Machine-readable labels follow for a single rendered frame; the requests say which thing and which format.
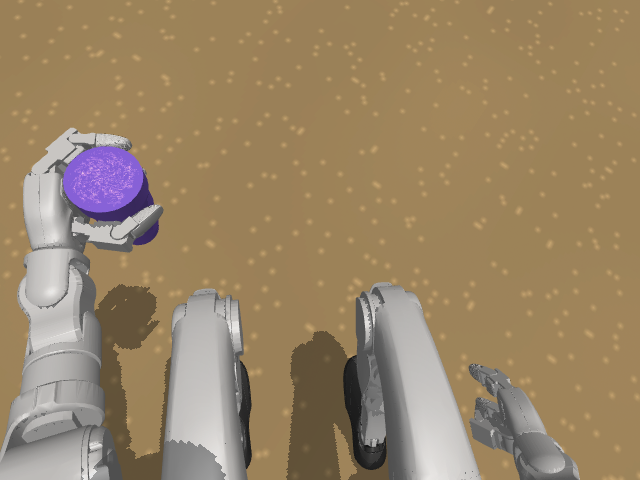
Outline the right robot arm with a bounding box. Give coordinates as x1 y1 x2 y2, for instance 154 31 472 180
513 432 580 480

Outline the left robot hand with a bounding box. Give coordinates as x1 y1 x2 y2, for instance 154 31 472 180
23 128 163 254

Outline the right robot hand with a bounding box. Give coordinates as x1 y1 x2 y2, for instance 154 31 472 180
469 364 547 455

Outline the left robot arm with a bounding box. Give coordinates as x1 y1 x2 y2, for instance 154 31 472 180
0 246 123 480

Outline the right robot foot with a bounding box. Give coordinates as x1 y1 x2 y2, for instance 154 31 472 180
343 355 386 470

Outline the cup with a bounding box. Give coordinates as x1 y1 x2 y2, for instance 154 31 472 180
63 146 159 245

